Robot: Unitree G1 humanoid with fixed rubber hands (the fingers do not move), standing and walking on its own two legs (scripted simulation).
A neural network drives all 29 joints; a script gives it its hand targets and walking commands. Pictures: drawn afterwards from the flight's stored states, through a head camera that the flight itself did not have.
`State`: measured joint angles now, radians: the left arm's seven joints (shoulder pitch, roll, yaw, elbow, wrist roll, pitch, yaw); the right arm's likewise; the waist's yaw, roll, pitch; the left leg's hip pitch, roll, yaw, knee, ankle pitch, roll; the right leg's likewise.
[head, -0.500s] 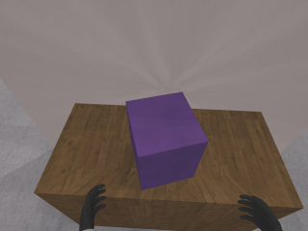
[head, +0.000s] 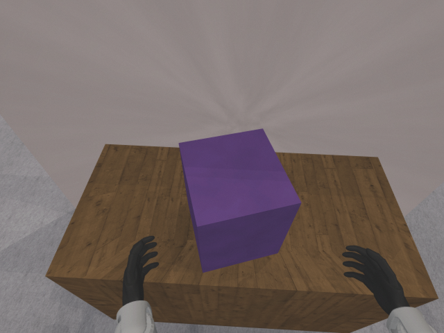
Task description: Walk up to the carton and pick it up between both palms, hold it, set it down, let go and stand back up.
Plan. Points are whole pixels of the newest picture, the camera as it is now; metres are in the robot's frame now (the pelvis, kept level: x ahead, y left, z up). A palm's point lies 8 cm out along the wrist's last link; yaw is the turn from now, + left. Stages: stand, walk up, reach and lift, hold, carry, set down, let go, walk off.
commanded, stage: reach and lift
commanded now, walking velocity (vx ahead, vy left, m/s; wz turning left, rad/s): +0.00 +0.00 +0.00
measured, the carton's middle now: (232, 202) +0.41 +0.04 -0.08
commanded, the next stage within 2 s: none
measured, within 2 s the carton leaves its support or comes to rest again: neither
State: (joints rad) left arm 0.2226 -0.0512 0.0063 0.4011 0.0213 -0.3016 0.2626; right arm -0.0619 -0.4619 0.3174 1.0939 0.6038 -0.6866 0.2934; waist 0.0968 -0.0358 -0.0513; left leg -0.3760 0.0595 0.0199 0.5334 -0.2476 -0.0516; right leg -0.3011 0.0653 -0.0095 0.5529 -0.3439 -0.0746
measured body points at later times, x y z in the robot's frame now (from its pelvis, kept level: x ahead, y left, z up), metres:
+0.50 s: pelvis -0.01 +0.00 +0.01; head +0.02 +0.00 +0.46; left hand +0.24 +0.20 +0.00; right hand +0.31 -0.23 +0.00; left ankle +0.01 +0.15 -0.73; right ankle -0.04 -0.07 -0.73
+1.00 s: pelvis -0.02 +0.01 +0.01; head +0.03 +0.01 +0.46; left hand +0.29 +0.22 +0.04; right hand +0.39 -0.19 +0.04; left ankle +0.01 +0.15 -0.73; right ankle -0.04 -0.07 -0.73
